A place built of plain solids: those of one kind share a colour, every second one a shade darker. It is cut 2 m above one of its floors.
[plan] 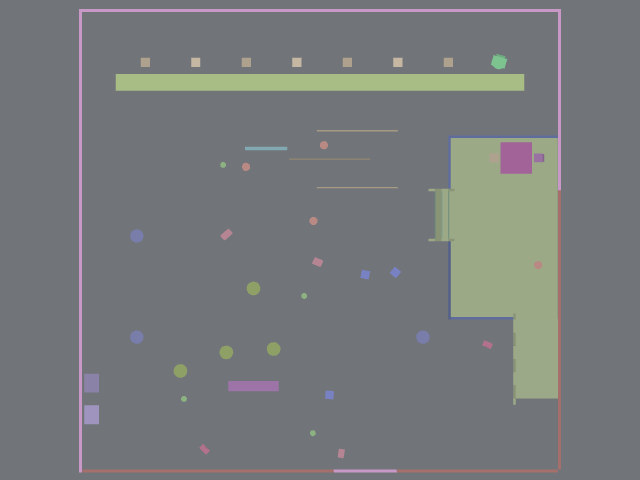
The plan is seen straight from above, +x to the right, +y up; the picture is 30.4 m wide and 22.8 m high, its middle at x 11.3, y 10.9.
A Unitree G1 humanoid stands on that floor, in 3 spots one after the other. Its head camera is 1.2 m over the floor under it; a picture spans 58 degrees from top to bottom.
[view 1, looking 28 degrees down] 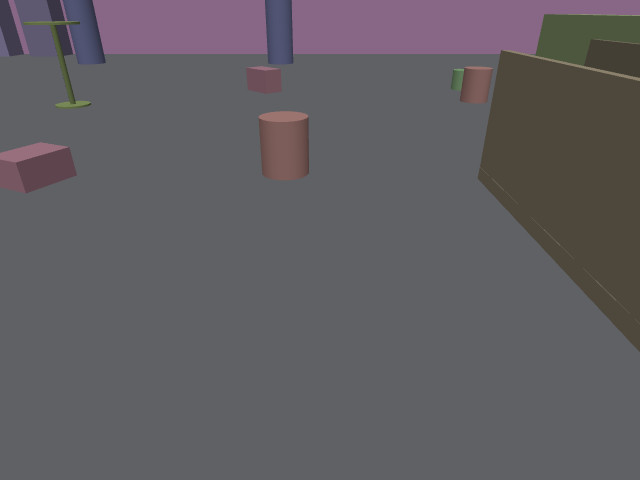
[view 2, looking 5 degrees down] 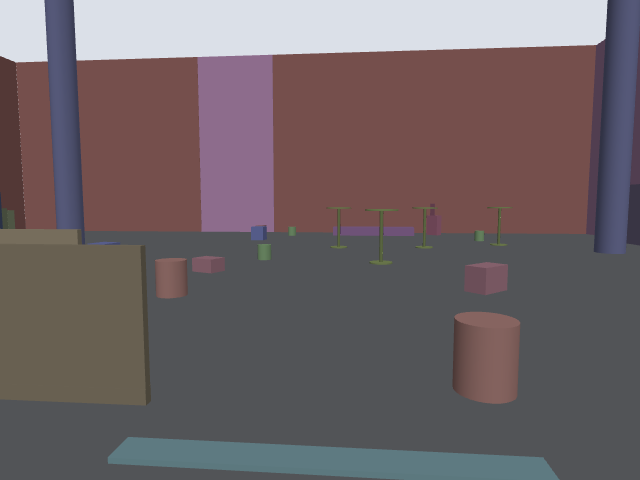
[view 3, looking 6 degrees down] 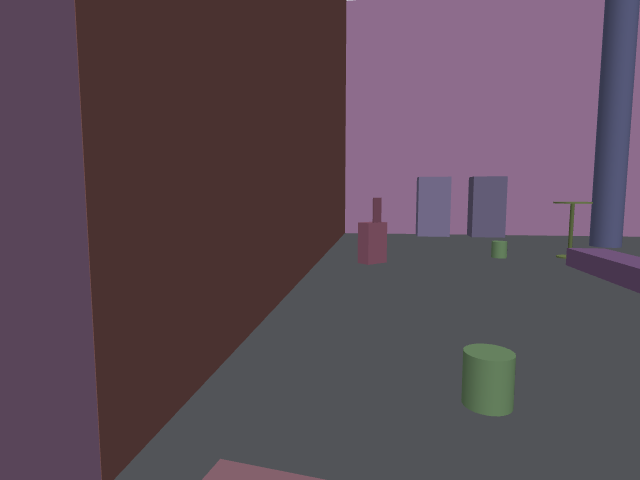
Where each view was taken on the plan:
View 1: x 14.45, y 12.09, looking -180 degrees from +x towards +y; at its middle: ground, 2.56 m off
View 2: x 8.60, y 17.14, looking -85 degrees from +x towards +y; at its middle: ground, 13.77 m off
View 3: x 13.45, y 1.10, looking -172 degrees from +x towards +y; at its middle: window_wall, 7.96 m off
